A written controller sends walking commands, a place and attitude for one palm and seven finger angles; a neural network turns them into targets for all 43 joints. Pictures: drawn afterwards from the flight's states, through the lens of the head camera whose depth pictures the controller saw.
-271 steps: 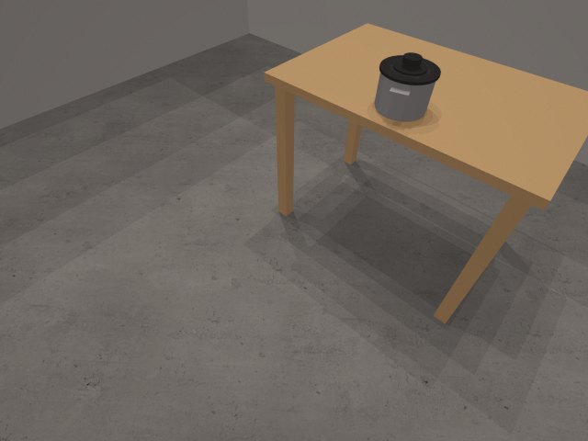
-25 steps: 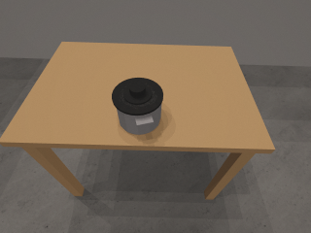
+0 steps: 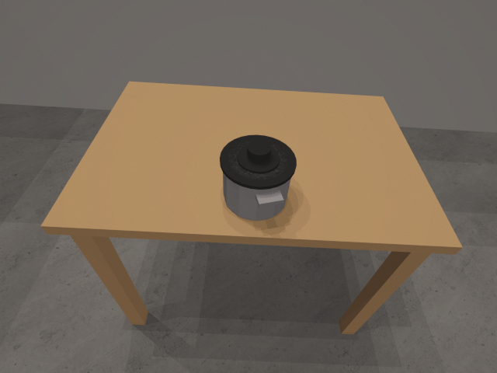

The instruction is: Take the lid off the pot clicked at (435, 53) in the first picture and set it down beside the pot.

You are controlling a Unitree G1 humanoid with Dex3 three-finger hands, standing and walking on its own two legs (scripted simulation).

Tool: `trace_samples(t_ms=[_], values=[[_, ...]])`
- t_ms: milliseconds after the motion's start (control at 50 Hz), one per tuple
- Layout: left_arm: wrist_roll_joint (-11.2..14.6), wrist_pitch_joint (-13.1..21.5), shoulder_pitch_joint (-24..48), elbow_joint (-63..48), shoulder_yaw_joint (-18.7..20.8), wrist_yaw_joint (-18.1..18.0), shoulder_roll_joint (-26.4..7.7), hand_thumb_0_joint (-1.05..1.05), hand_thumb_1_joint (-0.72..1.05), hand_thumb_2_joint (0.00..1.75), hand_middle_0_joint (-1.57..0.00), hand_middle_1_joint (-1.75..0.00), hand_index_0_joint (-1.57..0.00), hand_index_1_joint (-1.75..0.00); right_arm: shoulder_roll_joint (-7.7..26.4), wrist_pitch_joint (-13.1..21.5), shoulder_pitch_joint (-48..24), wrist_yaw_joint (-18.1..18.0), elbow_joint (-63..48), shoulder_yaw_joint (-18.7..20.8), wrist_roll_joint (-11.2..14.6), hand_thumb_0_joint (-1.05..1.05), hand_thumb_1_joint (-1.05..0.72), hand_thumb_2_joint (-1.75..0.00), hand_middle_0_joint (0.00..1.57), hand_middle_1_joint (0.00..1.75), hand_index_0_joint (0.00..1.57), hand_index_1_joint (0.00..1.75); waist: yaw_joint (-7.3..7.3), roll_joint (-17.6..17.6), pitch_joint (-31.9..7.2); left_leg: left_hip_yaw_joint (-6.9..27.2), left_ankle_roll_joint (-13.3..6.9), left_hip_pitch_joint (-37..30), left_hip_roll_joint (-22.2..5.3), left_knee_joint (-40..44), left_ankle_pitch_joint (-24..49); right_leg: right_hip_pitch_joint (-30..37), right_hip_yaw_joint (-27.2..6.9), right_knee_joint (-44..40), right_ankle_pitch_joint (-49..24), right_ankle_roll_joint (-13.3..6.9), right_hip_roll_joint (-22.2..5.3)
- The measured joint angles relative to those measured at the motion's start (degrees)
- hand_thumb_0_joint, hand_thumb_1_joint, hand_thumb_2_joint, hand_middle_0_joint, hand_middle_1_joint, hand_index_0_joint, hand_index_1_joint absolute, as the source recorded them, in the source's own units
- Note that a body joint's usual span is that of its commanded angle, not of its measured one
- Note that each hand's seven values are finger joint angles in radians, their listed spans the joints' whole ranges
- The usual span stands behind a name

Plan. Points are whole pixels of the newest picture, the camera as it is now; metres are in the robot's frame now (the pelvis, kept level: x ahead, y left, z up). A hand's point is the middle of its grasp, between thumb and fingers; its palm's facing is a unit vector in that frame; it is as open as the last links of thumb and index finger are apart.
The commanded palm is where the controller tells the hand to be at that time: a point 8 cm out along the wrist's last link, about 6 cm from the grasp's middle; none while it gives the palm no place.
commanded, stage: come to a stop and stand still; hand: left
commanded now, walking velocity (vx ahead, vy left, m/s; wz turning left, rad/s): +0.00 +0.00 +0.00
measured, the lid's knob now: (259, 150) +0.53 +0.02 +0.07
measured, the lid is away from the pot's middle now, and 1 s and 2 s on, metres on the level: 0.00 0.00 0.00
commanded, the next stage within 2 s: look again from close up in 1.04 s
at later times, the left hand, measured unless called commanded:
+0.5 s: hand out of the picture +0.04 +0.17 -0.18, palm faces +0.02 -0.98 -0.17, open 7.4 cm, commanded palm none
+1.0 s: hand out of the picture +0.05 +0.14 -0.17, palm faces +0.02 -0.99 -0.17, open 7.4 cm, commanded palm none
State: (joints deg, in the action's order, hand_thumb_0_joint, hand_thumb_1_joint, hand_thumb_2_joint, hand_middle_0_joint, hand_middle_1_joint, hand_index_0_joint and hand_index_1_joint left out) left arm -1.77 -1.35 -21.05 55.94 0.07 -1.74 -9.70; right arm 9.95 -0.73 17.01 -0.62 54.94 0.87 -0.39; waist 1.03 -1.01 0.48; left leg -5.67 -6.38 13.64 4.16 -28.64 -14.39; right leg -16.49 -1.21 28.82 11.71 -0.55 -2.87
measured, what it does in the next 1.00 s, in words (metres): shifts its weight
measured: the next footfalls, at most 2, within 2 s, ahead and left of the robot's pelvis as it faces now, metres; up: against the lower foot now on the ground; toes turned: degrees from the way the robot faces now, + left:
none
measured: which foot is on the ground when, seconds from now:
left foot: down 0.00-1.00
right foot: down 0.00-1.00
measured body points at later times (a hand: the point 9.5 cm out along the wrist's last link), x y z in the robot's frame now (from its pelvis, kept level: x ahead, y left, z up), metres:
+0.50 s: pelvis +0.04 +0.00 +0.00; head +0.04 +0.02 +0.45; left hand +0.04 +0.22 -0.16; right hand +0.04 -0.22 -0.15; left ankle +0.02 +0.04 -0.73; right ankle +0.05 -0.16 -0.73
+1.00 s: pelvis +0.05 -0.02 +0.01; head +0.05 -0.01 +0.46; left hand +0.05 +0.20 -0.16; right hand +0.06 -0.24 -0.15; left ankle +0.02 +0.04 -0.73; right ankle +0.05 -0.16 -0.73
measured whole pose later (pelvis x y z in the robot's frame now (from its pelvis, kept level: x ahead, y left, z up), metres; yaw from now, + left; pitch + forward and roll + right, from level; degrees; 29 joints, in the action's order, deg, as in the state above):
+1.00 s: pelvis +0.05 -0.02 +0.01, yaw -1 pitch -1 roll +0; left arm -0.9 0.1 -18.1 62.7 -0.6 -2.3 -8.3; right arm 8.4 1.5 16.5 -2.0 63.8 -0.1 -0.1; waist 0.6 -0.8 0.5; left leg -5.3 -4.4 6.5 2.8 -24.2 -16.9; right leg -10.0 -1.1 25.2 14.0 1.9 -1.5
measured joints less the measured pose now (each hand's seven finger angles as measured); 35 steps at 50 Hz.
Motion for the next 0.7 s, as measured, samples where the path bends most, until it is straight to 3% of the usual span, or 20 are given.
trace_samples(t_ms=[320, 520, 700], values=[[0.4, 0.7, 2.5, 3.9, -0.1, -0.3, 0.4, 0.00, 0.91, 0.89, -0.20, -0.30, -0.20, -0.30, -1.9, 1.3, 1.4, -0.8, 5.5, -1.1, 0.1, 0.01, -0.92, -0.90, 0.21, 0.30, 0.20, 0.30, -0.75, -0.4, -0.2, -0.4, -0.6, -4.0, 1.1, 4.8, 0.2, 2.9, -0.7, -2.8, 0.4, 1.4, -0.9], [0.7, 0.9, 3.1, 5.4, -0.2, -0.6, 1.0, 0.00, 0.91, 0.89, -0.20, -0.30, -0.20, -0.30, -1.7, 2.0, 0.5, -1.3, 6.8, -1.1, 0.2, 0.01, -0.92, -0.90, 0.21, 0.30, 0.20, 0.30, -0.70, -0.2, 0.2, -0.2, 0.0, -5.6, 0.6, 4.5, -1.3, 4.6, -0.6, -2.9, 1.6, 3.2, -0.5], [0.8, 1.0, 3.3, 6.0, -0.4, -0.6, 1.4, 0.00, 0.91, 0.89, -0.20, -0.30, -0.20, -0.30, -1.4, 2.2, -0.4, -1.3, 7.5, -1.0, 0.2, 0.01, -0.92, -0.90, 0.20, 0.30, 0.20, 0.30, -0.53, 0.0, 0.2, 0.1, 0.7, -6.3, -0.1, 4.2, -2.2, 5.5, -0.2, -3.0, 2.2, 3.5, 0.2]])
